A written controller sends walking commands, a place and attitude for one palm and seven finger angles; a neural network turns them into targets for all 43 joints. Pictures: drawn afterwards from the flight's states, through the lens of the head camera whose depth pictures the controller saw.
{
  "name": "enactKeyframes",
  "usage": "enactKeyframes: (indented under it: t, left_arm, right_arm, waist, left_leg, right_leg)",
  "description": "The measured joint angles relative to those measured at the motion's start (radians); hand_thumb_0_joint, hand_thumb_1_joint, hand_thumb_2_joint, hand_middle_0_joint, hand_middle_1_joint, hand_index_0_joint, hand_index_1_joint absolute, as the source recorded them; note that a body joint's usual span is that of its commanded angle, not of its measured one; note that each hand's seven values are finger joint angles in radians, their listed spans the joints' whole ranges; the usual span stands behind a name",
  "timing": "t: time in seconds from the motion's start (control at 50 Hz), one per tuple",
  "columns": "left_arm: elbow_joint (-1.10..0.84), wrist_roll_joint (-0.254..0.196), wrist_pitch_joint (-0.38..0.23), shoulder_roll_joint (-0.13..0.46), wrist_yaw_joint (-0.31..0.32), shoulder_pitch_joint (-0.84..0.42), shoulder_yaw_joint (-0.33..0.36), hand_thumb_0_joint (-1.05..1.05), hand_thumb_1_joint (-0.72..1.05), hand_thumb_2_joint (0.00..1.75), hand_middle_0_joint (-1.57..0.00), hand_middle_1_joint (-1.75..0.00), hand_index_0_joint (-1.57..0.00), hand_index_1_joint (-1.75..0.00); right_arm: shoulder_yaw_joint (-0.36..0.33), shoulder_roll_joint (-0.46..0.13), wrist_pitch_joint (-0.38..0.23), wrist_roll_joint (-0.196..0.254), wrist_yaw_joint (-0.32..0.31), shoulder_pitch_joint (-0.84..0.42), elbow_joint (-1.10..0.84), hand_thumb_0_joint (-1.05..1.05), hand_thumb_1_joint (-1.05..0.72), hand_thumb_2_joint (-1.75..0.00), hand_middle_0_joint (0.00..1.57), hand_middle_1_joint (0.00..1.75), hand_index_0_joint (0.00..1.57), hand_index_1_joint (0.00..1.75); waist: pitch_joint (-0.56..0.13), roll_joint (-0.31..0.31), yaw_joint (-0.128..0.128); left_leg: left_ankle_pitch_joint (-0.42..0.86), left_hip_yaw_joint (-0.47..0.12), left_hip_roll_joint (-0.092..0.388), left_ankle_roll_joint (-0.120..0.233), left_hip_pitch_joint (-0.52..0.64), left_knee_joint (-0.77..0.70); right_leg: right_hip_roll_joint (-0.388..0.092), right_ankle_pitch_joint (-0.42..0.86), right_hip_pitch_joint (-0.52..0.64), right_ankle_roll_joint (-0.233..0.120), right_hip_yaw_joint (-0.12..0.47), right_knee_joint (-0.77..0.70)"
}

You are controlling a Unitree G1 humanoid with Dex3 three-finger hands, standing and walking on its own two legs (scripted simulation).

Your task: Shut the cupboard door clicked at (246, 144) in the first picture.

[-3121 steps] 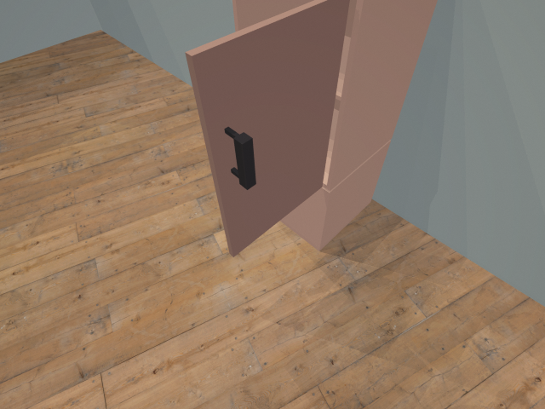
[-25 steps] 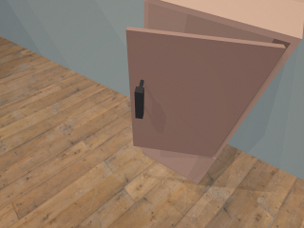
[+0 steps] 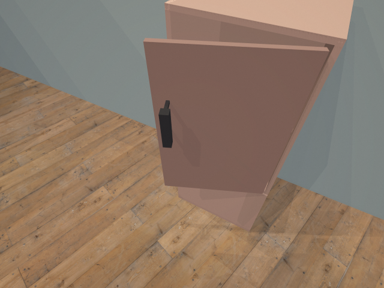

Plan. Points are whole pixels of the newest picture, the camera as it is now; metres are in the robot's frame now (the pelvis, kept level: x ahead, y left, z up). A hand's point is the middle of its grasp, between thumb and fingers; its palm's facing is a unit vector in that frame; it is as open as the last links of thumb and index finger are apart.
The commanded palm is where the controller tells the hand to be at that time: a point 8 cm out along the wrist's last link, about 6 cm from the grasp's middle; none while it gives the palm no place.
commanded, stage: look again from close up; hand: left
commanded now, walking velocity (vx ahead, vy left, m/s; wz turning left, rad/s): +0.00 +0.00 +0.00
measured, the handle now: (167, 123) +0.52 +0.08 +0.03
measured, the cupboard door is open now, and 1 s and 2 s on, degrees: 23 23 23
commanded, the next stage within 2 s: shuffle to correct the standing spot in 0.42 s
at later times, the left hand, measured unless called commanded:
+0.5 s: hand out of the picture +0.01 +0.23 -0.16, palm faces -0.01 -0.96 -0.29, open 7.4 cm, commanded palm none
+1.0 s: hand out of the picture -0.05 +0.14 -0.18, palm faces +0.00 -0.99 -0.11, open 7.4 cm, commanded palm none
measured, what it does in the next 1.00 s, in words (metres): stands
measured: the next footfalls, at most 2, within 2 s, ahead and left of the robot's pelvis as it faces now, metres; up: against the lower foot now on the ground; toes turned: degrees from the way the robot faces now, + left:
right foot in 1.36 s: +0.12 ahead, -0.22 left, +0.00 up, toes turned -14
left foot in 1.64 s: +0.12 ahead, +0.01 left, +0.00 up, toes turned -4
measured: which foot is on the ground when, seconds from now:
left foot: down 0.00-1.00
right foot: down 0.00-1.00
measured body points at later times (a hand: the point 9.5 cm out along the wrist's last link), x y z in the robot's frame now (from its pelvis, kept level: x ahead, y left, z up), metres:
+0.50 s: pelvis -0.03 +0.00 +0.00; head -0.06 +0.00 +0.45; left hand +0.01 +0.27 -0.14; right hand +0.03 -0.28 -0.13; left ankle +0.04 +0.09 -0.74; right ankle -0.02 -0.12 -0.74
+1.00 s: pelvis +0.00 -0.01 -0.01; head +0.00 +0.01 +0.44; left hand -0.05 +0.19 -0.17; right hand -0.02 -0.24 -0.15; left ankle +0.03 +0.08 -0.73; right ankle -0.02 -0.12 -0.74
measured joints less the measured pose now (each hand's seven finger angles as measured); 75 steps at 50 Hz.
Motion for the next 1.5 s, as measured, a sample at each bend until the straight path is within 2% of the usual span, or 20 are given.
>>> enactKeyframes:
  t: [0.18, 0.38, 0.52, 0.62, 0.7, 0.8, 0.94, 0.98, 1.02, 1.04, 1.08, 1.12, 1.16, 1.24, 1.32, 1.36, 1.38, 1.42, 1.46, 1.5]
  left_arm:
    - [-0.078, 0.007, 0.009, 0.068, -0.005, 0.001, 0.023, 0.01, 0.91, 0.90, -0.20, -0.30, -0.20, -0.30]
    - [-0.105, 0.010, 0.006, 0.121, -0.017, -0.023, 0.015, 0.01, 0.91, 0.90, -0.20, -0.30, -0.20, -0.30]
    - [-0.076, 0.010, 0.008, 0.129, -0.023, -0.015, 0.005, 0.01, 0.91, 0.90, -0.20, -0.30, -0.20, -0.30]
    - [-0.048, 0.008, 0.019, 0.110, -0.017, 0.009, 0.003, 0.01, 0.91, 0.90, -0.20, -0.30, -0.20, -0.30]
    - [-0.051, 0.015, 0.044, 0.072, -0.029, 0.056, 0.009, 0.01, 0.91, 0.90, -0.20, -0.30, -0.20, -0.30]
    - [-0.055, 0.021, 0.056, 0.021, -0.047, 0.107, 0.022, 0.01, 0.91, 0.90, -0.20, -0.30, -0.20, -0.30]
    - [-0.038, 0.016, 0.032, -0.026, -0.027, 0.158, 0.036, 0.01, 0.91, 0.90, -0.20, -0.30, -0.20, -0.30]
    - [-0.028, 0.017, 0.031, -0.034, -0.024, 0.163, 0.037, 0.01, 0.91, 0.90, -0.20, -0.30, -0.20, -0.30]
    - [-0.023, 0.014, 0.033, -0.041, -0.024, 0.167, 0.037, 0.01, 0.91, 0.90, -0.20, -0.30, -0.20, -0.30]
    - [-0.018, 0.014, 0.037, -0.041, -0.026, 0.163, 0.038, 0.01, 0.91, 0.90, -0.20, -0.30, -0.20, -0.30]
    - [-0.009, 0.023, 0.052, -0.040, -0.033, 0.145, 0.042, 0.01, 0.91, 0.90, -0.20, -0.30, -0.20, -0.30]
    - [-0.010, 0.028, 0.060, -0.034, -0.041, 0.114, 0.047, 0.01, 0.91, 0.90, -0.20, -0.30, -0.20, -0.30]
    - [-0.024, 0.028, 0.058, -0.026, -0.047, 0.077, 0.054, 0.01, 0.91, 0.90, -0.20, -0.30, -0.20, -0.30]
    - [-0.050, 0.029, 0.057, 0.006, -0.041, 0.009, 0.069, 0.03, 0.94, 0.90, -0.20, -0.30, -0.20, -0.30]
    - [-0.076, 0.021, 0.048, 0.038, -0.049, -0.044, 0.083, 0.03, 0.94, 0.90, -0.19, -0.30, -0.20, -0.30]
    - [-0.094, 0.019, 0.032, 0.052, -0.050, -0.058, 0.085, 0.02, 0.94, 0.90, -0.19, -0.30, -0.20, -0.30]
    - [-0.097, 0.019, 0.018, 0.052, -0.045, -0.067, 0.085, 0.02, 0.93, 0.90, -0.19, -0.30, -0.20, -0.30]
    - [-0.096, 0.014, 0.001, 0.032, -0.029, -0.086, 0.076, 0.02, 0.93, 0.90, -0.19, -0.30, -0.20, -0.30]
    - [-0.088, 0.011, -0.009, 0.011, -0.017, -0.091, 0.063, 0.01, 0.92, 0.90, -0.19, -0.30, -0.20, -0.30]
    - [-0.078, 0.013, -0.004, -0.008, -0.008, -0.093, 0.050, 0.01, 0.92, 0.90, -0.19, -0.30, -0.20, -0.30]
  right_arm:
    - [-0.019, -0.061, 0.014, -0.008, 0.012, -0.081, -0.084, 0.00, -0.90, -0.90, 0.20, 0.30, 0.20, 0.30]
    - [-0.012, -0.125, 0.013, -0.007, 0.027, -0.156, -0.098, 0.00, -0.90, -0.90, 0.20, 0.30, 0.20, 0.30]
    - [-0.004, -0.134, 0.016, -0.004, 0.031, -0.156, -0.067, 0.00, -0.90, -0.90, 0.20, 0.30, 0.20, 0.30]
    - [0.002, -0.109, 0.024, -0.006, 0.025, -0.140, -0.035, 0.00, -0.90, -0.90, 0.20, 0.30, 0.20, 0.30]
    - [0.001, -0.067, 0.035, -0.009, 0.019, -0.114, -0.031, 0.00, -0.90, -0.90, 0.20, 0.30, 0.20, 0.30]
    - [-0.011, -0.023, 0.040, -0.009, 0.013, -0.088, -0.025, 0.00, -0.90, -0.90, 0.20, 0.30, 0.20, 0.30]
    - [-0.023, 0.019, 0.043, 0.001, 0.011, -0.051, -0.004, 0.00, -0.90, -0.90, 0.20, 0.30, 0.20, 0.30]
    - [-0.023, 0.030, 0.031, 0.002, 0.010, -0.049, -0.005, 0.00, -0.90, -0.90, 0.20, 0.30, 0.20, 0.30]
    - [-0.022, 0.037, 0.008, 0.001, 0.005, -0.044, -0.009, 0.00, -0.90, -0.90, 0.20, 0.30, 0.20, 0.30]
    - [-0.023, 0.044, -0.001, -0.002, 0.001, -0.047, -0.008, 0.00, -0.90, -0.90, 0.20, 0.30, 0.20, 0.30]
    - [-0.023, 0.058, -0.011, -0.009, -0.003, -0.050, -0.009, 0.00, -0.90, -0.90, 0.20, 0.30, 0.20, 0.30]
    - [-0.022, 0.067, -0.019, -0.011, -0.006, -0.043, -0.009, 0.00, -0.90, -0.90, 0.20, 0.30, 0.20, 0.30]
    - [-0.021, 0.072, -0.024, -0.012, -0.007, -0.031, -0.003, 0.00, -0.90, -0.90, 0.20, 0.30, 0.20, 0.30]
    - [-0.028, 0.071, -0.020, -0.017, -0.004, -0.010, 0.014, 0.00, -0.90, -0.90, 0.20, 0.30, 0.20, 0.30]
    - [-0.044, 0.058, -0.005, -0.021, -0.001, 0.008, 0.026, 0.00, -0.90, -0.89, 0.20, 0.30, 0.20, 0.30]
    - [-0.050, 0.051, 0.004, -0.019, 0.002, 0.026, 0.030, 0.00, -0.90, -0.90, 0.20, 0.30, 0.20, 0.30]
    - [-0.050, 0.044, 0.012, -0.016, 0.003, 0.029, 0.033, 0.00, -0.90, -0.90, 0.20, 0.30, 0.20, 0.30]
    - [-0.049, 0.020, 0.037, -0.010, 0.003, 0.014, 0.038, 0.00, -0.90, -0.90, 0.20, 0.30, 0.20, 0.30]
    - [-0.047, 0.003, 0.050, -0.005, 0.003, -0.011, 0.039, 0.00, -0.90, -0.90, 0.20, 0.30, 0.20, 0.30]
    - [-0.045, -0.007, 0.050, 0.001, 0.003, -0.040, 0.030, 0.00, -0.90, -0.90, 0.20, 0.30, 0.19, 0.30]
  waist:
    - [-0.051, 0.028, 0.010]
    - [-0.062, 0.013, 0.030]
    - [-0.054, -0.006, 0.032]
    - [-0.054, -0.020, 0.034]
    - [-0.055, -0.026, 0.038]
    - [-0.037, -0.016, 0.042]
    - [-0.043, -0.021, 0.049]
    - [-0.043, -0.031, 0.048]
    - [-0.043, -0.032, 0.043]
    - [-0.041, -0.043, 0.040]
    - [-0.038, -0.064, 0.037]
    - [-0.037, -0.069, 0.028]
    - [-0.035, -0.063, 0.022]
    - [-0.027, -0.041, 0.009]
    - [-0.014, -0.014, -0.012]
    - [-0.014, -0.012, -0.014]
    - [-0.012, -0.007, -0.007]
    - [0.002, 0.022, -0.002]
    - [0.007, 0.029, 0.006]
    - [0.009, 0.022, 0.011]
  left_leg:
    - [-0.012, 0.005, 0.006, 0.001, -0.034, 0.062]
    - [0.039, 0.000, 0.006, -0.001, -0.026, 0.006]
    - [0.061, -0.007, 0.008, -0.002, -0.022, -0.025]
    - [0.062, 0.000, 0.010, -0.005, -0.021, -0.036]
    - [0.039, 0.023, 0.021, 0.000, -0.034, -0.011]
    - [0.004, 0.049, 0.053, -0.007, -0.049, 0.038]
    - [-0.208, 0.023, 0.061, -0.020, -0.124, 0.272]
    - [-0.192, 0.041, 0.057, -0.022, -0.098, 0.226]
    - [-0.109, 0.054, 0.059, -0.013, -0.049, 0.111]
    - [-0.071, 0.064, 0.055, -0.004, -0.047, 0.111]
    - [-0.083, 0.092, 0.050, 0.006, -0.033, 0.111]
    - [-0.086, 0.106, 0.049, 0.004, -0.008, 0.071]
    - [-0.066, 0.109, 0.053, -0.003, 0.017, 0.019]
    - [-0.045, 0.106, 0.074, -0.024, 0.056, -0.044]
    - [-0.073, 0.092, 0.103, -0.056, 0.061, -0.020]
    - [-0.118, 0.080, 0.115, -0.073, 0.043, 0.047]
    - [-0.173, 0.070, 0.122, -0.068, 0.019, 0.111]
    - [-0.289, 0.020, 0.121, -0.055, -0.041, 0.265]
    - [-0.299, 0.001, 0.102, -0.053, -0.084, 0.356]
    - [-0.275, 0.005, 0.083, -0.059, -0.096, 0.350]
  right_leg:
    - [0.004, -0.018, -0.044, -0.004, 0.005, 0.078]
    - [0.006, 0.028, -0.040, -0.003, 0.000, 0.033]
    - [0.009, 0.054, -0.029, -0.001, -0.007, -0.009]
    - [0.010, 0.063, -0.030, 0.002, 0.001, -0.024]
    - [0.016, 0.011, -0.060, -0.005, 0.019, 0.022]
    - [0.009, -0.005, -0.080, -0.014, -0.009, 0.055]
    - [0.031, 0.019, -0.056, -0.034, -0.024, 0.016]
    - [0.031, 0.011, -0.051, -0.032, -0.021, 0.020]
    - [0.036, -0.019, -0.064, -0.025, -0.020, 0.065]
    - [0.029, -0.057, -0.083, -0.025, -0.017, 0.113]
    - [0.011, -0.124, -0.152, -0.023, -0.012, 0.271]
    - [-0.009, -0.114, -0.227, -0.015, -0.017, 0.406]
    - [-0.034, -0.075, -0.277, -0.002, -0.025, 0.447]
    - [-0.076, -0.018, -0.296, 0.017, -0.044, 0.330]
    - [-0.087, 0.025, -0.241, 0.022, -0.068, 0.152]
    - [-0.082, 0.049, -0.177, 0.015, -0.078, 0.043]
    - [-0.076, 0.091, -0.175, 0.011, -0.080, 0.038]
    - [-0.058, 0.074, -0.174, 0.005, -0.100, 0.079]
    - [-0.050, 0.057, -0.151, 0.000, -0.107, 0.069]
    - [-0.046, 0.057, -0.130, -0.003, -0.105, 0.050]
